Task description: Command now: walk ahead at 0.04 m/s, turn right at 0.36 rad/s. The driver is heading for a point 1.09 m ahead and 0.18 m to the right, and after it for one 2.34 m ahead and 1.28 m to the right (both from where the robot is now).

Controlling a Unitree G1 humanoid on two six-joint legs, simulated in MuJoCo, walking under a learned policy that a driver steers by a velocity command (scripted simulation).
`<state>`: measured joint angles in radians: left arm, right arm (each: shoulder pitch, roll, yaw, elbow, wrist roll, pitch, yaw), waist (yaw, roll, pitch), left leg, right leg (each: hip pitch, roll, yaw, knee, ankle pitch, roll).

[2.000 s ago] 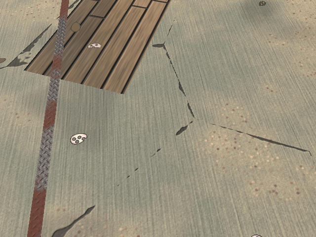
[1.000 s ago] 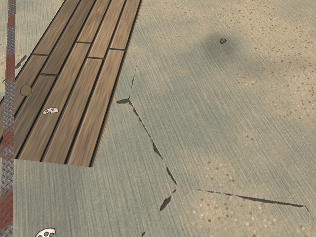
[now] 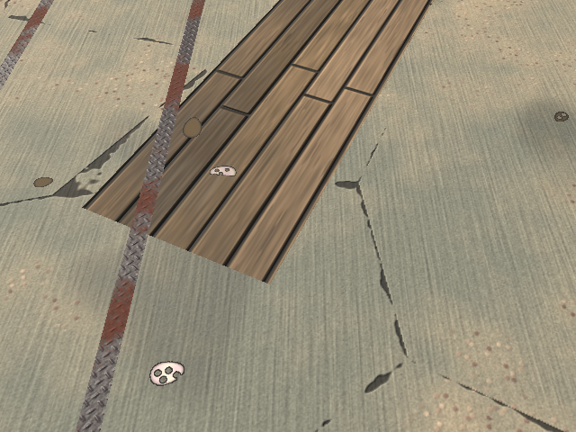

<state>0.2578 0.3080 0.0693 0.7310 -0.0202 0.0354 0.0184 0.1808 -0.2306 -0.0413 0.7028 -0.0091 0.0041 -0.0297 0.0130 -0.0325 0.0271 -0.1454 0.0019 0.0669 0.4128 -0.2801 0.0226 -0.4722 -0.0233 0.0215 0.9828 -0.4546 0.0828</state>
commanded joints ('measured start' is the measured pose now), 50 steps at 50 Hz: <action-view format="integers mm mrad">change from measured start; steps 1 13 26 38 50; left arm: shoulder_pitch -62 51 -87 -45 -90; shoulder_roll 45 212 183 85 71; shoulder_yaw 11 52 44 -4 28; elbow -104 -192 -216 -154 -139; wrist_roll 0 38 17 64 31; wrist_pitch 0 -52 -16 -24 -54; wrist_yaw -6 -28 13 5 9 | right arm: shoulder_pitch -47 -98 -95 -149 -43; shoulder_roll -166 -184 -157 -120 -226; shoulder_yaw -53 -53 -50 -8 -51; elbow -57 -77 -41 -56 -112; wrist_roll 2 18 12 -23 31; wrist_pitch -2 -7 -1 -45 3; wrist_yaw -13 9 -1 43 8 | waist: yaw -26 53 9 75 -8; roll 157 -114 -103 191 100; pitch -14 -187 -93 -54 -77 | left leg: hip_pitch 73 -506 -336 -150 -128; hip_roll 268 1 -22 195 88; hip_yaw -107 -150 -167 -393 -450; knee -108 888 403 -116 38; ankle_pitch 517 -396 -70 164 269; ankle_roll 196 -78 -122 130 108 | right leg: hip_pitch -93 486 275 287 273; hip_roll -41 -348 -136 30 37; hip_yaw -8 476 381 149 46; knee -41 -631 -653 -506 -454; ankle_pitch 72 784 337 140 299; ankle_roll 14 -459 -322 -67 -87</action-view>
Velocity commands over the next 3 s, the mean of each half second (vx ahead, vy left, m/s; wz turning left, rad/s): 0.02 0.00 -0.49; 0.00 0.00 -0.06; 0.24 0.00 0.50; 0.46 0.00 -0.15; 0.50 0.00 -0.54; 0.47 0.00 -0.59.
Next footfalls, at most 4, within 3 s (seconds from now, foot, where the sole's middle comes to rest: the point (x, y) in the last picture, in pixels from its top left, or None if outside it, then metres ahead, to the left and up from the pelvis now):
0.20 right None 0.08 -0.14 -0.78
0.70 left None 0.13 0.08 -0.78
1.40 left None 0.18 0.12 -0.78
1.90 right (321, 405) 0.55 -0.06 -0.78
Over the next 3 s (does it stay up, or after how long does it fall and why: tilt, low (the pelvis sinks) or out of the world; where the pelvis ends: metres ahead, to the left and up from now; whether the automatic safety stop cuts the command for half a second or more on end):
stays up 0.92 -0.12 -0.02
